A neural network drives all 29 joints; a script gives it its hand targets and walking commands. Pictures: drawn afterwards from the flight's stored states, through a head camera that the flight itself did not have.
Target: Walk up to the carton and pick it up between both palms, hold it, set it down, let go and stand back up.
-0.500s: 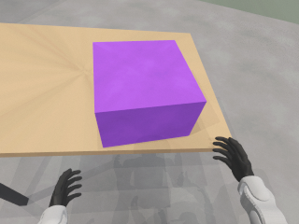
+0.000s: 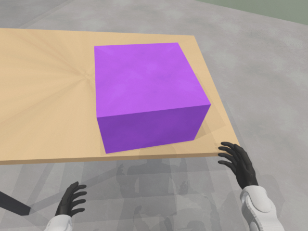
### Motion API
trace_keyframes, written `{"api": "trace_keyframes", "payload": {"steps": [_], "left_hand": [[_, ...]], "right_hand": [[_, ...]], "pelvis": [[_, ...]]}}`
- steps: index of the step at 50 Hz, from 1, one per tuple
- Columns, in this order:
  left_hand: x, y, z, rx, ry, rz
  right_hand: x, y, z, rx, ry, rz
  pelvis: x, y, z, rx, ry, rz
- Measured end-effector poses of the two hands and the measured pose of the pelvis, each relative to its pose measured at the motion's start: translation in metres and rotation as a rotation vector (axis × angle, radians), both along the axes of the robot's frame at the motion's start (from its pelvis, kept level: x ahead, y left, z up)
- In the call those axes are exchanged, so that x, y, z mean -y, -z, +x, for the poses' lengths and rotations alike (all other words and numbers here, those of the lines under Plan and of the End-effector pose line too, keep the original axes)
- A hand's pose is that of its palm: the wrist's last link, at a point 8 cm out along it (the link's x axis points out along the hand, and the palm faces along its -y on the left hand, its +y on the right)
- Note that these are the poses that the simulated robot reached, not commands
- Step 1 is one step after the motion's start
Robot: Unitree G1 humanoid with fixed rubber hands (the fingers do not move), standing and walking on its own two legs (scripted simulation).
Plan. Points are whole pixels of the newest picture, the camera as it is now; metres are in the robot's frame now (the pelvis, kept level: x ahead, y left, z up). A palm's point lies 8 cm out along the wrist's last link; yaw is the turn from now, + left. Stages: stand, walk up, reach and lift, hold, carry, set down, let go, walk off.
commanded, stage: set down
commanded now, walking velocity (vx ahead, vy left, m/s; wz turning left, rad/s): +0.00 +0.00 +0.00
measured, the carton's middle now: (144, 93) +0.47 +0.04 +0.07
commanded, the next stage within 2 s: let go in 0.54 s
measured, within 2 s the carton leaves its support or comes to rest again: neither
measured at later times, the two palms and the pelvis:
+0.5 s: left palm (66, 214) +0.16 +0.22 -0.08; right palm (241, 178) +0.23 -0.21 +0.04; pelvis +0.00 +0.02 +0.00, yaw +0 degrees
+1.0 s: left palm (72, 220) +0.15 +0.21 -0.09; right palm (240, 178) +0.23 -0.21 +0.04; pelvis +0.00 +0.02 +0.00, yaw +0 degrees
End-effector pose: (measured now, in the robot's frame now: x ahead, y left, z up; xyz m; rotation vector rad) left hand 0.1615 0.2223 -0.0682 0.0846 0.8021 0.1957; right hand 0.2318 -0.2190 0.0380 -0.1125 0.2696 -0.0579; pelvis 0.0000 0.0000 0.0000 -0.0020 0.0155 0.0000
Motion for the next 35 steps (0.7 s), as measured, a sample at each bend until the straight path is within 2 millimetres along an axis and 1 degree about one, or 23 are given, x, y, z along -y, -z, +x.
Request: {"api": "trace_keyframes", "payload": {"steps": [4, 10, 16, 19, 22, 30, 35], "left_hand": [[0.005, 0.006, -0.001, -0.027, 0.024, -0.017], [0.009, 0.007, 0.007, -0.021, 0.084, -0.03], [0.004, 0.008, 0.013, -0.005, 0.13, -0.004], [-0.001, 0.008, 0.011, 0.008, 0.121, 0.007], [-0.002, 0.008, 0.007, 0.011, 0.117, 0.01], [0.011, 0.01, -0.003, -0.014, 0.156, 0.018], [0.014, 0.009, -0.001, -0.008, 0.161, 0.023]], "right_hand": [[-0.002, 0.001, -0.001, 0.013, 0.029, 0.005], [-0.007, 0.001, -0.001, 0.011, 0.061, -0.024], [-0.01, 0.0, -0.002, 0.009, 0.088, -0.048], [-0.01, 0.001, -0.002, 0.019, 0.088, -0.051], [-0.01, 0.001, -0.002, 0.023, 0.084, -0.047], [-0.006, 0.004, -0.003, 0.043, 0.056, -0.032], [-0.005, 0.004, -0.003, 0.052, 0.05, -0.022]], "pelvis": [[0.0, 0.0, -0.001, 0.004, 0.0, 0.001], [-0.008, 0.0, -0.003, 0.011, 0.0, -0.001], [-0.017, -0.001, -0.006, 0.02, 0.0, -0.013], [-0.018, 0.0, -0.006, 0.024, -0.001, -0.013], [-0.017, 0.0, -0.005, 0.03, -0.001, -0.012], [-0.012, 0.0, -0.005, 0.037, 0.003, -0.013], [-0.009, 0.001, -0.005, 0.042, 0.003, -0.011]]}}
